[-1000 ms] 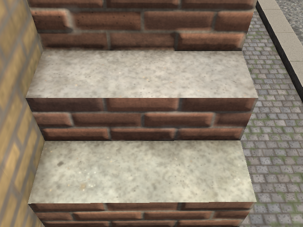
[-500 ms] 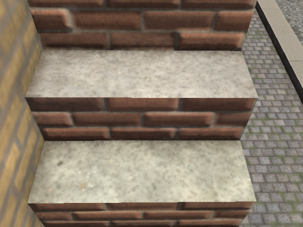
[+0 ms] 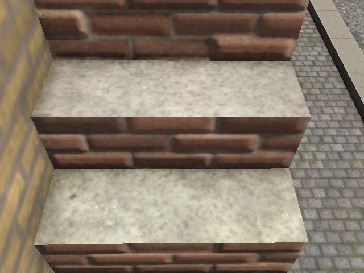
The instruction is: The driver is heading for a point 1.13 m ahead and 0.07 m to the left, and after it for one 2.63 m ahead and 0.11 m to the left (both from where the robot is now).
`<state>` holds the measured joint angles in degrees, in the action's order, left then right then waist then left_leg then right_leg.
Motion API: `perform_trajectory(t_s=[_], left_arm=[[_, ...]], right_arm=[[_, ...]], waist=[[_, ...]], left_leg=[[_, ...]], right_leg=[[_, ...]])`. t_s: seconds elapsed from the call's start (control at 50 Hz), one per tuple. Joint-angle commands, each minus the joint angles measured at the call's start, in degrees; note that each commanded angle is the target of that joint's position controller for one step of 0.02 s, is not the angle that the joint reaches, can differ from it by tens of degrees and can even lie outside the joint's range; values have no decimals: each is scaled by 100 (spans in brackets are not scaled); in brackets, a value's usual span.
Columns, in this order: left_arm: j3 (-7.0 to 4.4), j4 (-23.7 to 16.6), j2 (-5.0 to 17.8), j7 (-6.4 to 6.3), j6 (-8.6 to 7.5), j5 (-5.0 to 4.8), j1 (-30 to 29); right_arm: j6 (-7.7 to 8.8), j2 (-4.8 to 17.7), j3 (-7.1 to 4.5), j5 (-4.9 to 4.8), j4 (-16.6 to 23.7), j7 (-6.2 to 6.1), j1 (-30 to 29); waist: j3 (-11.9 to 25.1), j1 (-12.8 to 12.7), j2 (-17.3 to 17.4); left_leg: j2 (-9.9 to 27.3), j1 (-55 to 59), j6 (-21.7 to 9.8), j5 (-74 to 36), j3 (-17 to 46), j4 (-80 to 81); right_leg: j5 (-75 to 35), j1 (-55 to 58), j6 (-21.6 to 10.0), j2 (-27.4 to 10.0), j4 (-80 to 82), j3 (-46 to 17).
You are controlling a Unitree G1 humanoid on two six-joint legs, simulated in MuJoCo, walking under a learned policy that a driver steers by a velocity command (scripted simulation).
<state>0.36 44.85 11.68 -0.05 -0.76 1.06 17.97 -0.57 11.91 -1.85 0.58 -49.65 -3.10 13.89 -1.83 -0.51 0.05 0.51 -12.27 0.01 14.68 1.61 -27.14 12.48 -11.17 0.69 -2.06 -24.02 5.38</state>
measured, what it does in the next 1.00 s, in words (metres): stands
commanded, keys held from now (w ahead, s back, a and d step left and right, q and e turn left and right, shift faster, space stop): w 1.00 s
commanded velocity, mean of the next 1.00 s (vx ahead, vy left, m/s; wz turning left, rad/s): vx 0.00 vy -0.01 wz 0.00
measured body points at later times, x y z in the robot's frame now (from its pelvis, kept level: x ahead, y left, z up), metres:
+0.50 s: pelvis +0.00 +0.00 +0.00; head +0.02 +0.01 +0.45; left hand +0.07 +0.24 -0.14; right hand +0.08 -0.25 -0.13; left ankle +0.00 +0.12 -0.74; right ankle +0.00 -0.13 -0.74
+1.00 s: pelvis +0.00 +0.00 +0.00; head +0.02 +0.01 +0.45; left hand +0.07 +0.24 -0.14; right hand +0.08 -0.25 -0.13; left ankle +0.00 +0.12 -0.74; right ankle +0.00 -0.13 -0.74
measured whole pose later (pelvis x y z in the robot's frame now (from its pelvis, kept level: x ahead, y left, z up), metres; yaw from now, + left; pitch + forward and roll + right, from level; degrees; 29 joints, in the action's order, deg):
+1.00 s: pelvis +0.00 +0.00 +0.00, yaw +0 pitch +0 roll -1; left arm 0.3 44.9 11.7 0.2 -0.9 1.1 18.2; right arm -0.4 11.8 -2.0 0.4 -50.3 -2.9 13.8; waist -1.8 -0.6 0.0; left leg 0.6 -12.1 0.1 14.5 1.4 -26.8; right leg 12.4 -11.1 0.8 -2.4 -23.8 5.8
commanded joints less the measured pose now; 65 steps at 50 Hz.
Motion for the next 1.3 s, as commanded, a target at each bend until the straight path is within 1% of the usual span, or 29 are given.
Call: perform_trajectory(t_s=[0.02, 0.06, 0.18, 0.2, 0.22, 0.26, 0.28, 0.36, 0.38, 0.44, 0.54, 0.58, 0.62, 0.68, 0.7, 0.72, 0.74, 0.76, 0.84, 0.86, 0.88, 0.9, 0.92, 1.04, 1.06, 1.08, 1.1, 1.12, 1.3], left_arm=[[-120, -271, 506, -12, -59, -1, 230], [-117, -284, 506, 3, -64, 11, 229], [-116, -290, 501, 12, -70, 6, 239], [-116, -242, 488, 1, -62, 21, 321], [-117, -292, 502, 8, -66, 5, 219], [-117, -288, 502, 12, -70, 6, 240], [-121, -271, 507, -1, -67, -6, 249], [-118, -278, 501, 9, -69, 10, 247], [-121, -261, 501, -2, -66, -4, 252], [-118, -274, 500, 10, -68, 9, 246], [-117, -277, 499, 13, -71, 7, 251], [-121, -259, 506, -7, -63, -3, 254], [-118, -272, 500, 10, -68, 10, 250], [-118, -273, 500, 14, -72, 7, 254], [-121, -256, 501, 0, -67, -5, 257], [-121, -254, 507, -6, -63, -3, 258], [-118, -269, 506, 6, -66, 10, 253], [-118, -268, 500, 11, -69, 10, 253], [-118, -269, 499, 15, -72, 7, 259], [-121, -252, 500, 1, -67, -5, 262], [-121, -250, 506, -5, -64, -3, 263], [-119, -264, 506, 6, -66, 11, 258], [-118, -263, 499, 11, -69, 10, 259], [-119, -263, 498, 15, -72, 7, 266], [-122, -246, 499, 1, -67, -4, 268], [-122, -244, 505, -5, -64, -3, 270], [-119, -259, 505, 6, -66, 11, 265], [-119, -258, 499, 12, -69, 11, 264], [-117, -257, 500, 14, -71, 5, 265]], right_arm=[[55, 612, -132, 1, 262, -18, 125], [57, 605, -137, -22, 252, -11, 122], [61, 610, -143, -13, 242, -7, 117], [68, 584, -152, 2, 202, 0, 209], [61, 613, -147, -5, 233, -3, 106], [62, 604, -145, -13, 236, -3, 106], [62, 617, -140, 9, 243, -11, 117], [64, 608, -143, -21, 228, -5, 122], [63, 618, -139, 4, 234, -12, 127], [64, 608, -143, -19, 224, -6, 123], [66, 607, -145, -14, 218, -4, 120], [63, 607, -137, 11, 226, -12, 121], [65, 605, -143, -19, 215, -3, 118], [68, 607, -146, -15, 211, -2, 119], [66, 616, -140, 11, 219, -9, 122], [65, 608, -138, 11, 220, -10, 120], [66, 597, -142, -16, 211, -3, 115], [67, 605, -143, -19, 209, -2, 117], [69, 606, -146, -14, 204, -1, 117], [67, 615, -141, 11, 211, -8, 120], [66, 606, -138, 11, 212, -9, 118], [67, 596, -142, -16, 204, -2, 115], [68, 604, -144, -19, 201, -1, 116], [71, 604, -147, -13, 195, 1, 116], [69, 613, -142, 11, 202, -7, 119], [67, 605, -139, 11, 203, -8, 118], [69, 595, -143, -16, 195, -1, 115], [70, 603, -145, -19, 192, 0, 117], [64, 584, -144, -16, 184, -12, 89]], waist=[[82, 0, 38], [75, 0, 29], [89, -1, 51], [136, 7, -8], [15, -4, 58], [68, -4, 55], [86, -4, 61], [80, -4, 48], [92, -4, 57], [79, -3, 47], [84, -3, 47], [81, -3, 43], [76, -4, 43], [82, -4, 43], [89, -4, 54], [79, -4, 41], [66, -4, 29], [74, -5, 43], [80, -5, 45], [86, -5, 55], [77, -5, 42], [64, -5, 30], [73, -6, 43], [77, -6, 45], [84, -7, 55], [74, -6, 41], [62, -6, 29], [70, -7, 42], [92, -11, 48]], left_leg=[[522, 44, -267, -760, 427, 441], [526, 66, -251, -837, 430, 433], [528, 81, -247, -865, 426, 433], [532, 98, -247, -558, 407, 485], [522, 28, -242, -784, 431, 454], [529, 71, -245, -864, 423, 442], [525, 57, -261, -797, 418, 449], [529, 74, -246, -864, 422, 440], [526, 60, -262, -797, 419, 449], [530, 73, -245, -861, 421, 442], [531, 77, -243, -864, 418, 444], [527, 44, -259, -761, 417, 462], [530, 68, -242, -850, 417, 449], [532, 76, -241, -860, 416, 448], [528, 55, -257, -784, 413, 459], [528, 42, -258, -757, 414, 465], [531, 55, -241, -820, 416, 458], [531, 67, -241, -845, 414, 453], [533, 74, -239, -853, 412, 453], [529, 53, -255, -778, 409, 463], [529, 40, -256, -752, 411, 470], [532, 54, -240, -814, 413, 462], [532, 65, -239, -839, 411, 457], [533, 70, -237, -845, 408, 458], [530, 49, -253, -771, 406, 468], [530, 37, -254, -746, 407, 475], [533, 51, -238, -809, 410, 467], [533, 62, -237, -834, 408, 461], [527, 81, -229, -850, 383, 458]], right_leg=[[-507, -81, -321, -526, 442, -351], [-470, -106, -304, -513, 441, -337], [-448, -104, -299, -517, 447, -333], [-382, -66, -296, -554, 452, -347], [-439, -127, -302, -517, 454, -340], [-453, -112, -299, -522, 453, -333], [-494, -78, -315, -536, 455, -344], [-462, -95, -299, -525, 452, -327], [-494, -71, -313, -538, 456, -337], [-461, -95, -299, -526, 454, -324], [-455, -92, -297, -529, 457, -321], [-498, -63, -314, -544, 458, -332], [-458, -91, -297, -532, 458, -319], [-453, -91, -296, -533, 461, -317], [-488, -66, -311, -547, 463, -329], [-496, -62, -314, -548, 462, -329], [-464, -86, -299, -536, 459, -316], [-456, -89, -297, -537, 461, -315], [-450, -89, -295, -538, 464, -313], [-484, -64, -311, -552, 466, -324], [-491, -60, -313, -553, 465, -324], [-460, -84, -298, -540, 462, -311], [-452, -88, -296, -541, 464, -310], [-445, -86, -294, -543, 467, -307], [-479, -62, -309, -557, 470, -318], [-487, -58, -311, -558, 468, -318], [-456, -82, -297, -545, 465, -306], [-448, -85, -295, -546, 467, -305], [-528, -70, -301, -561, 463, -310]])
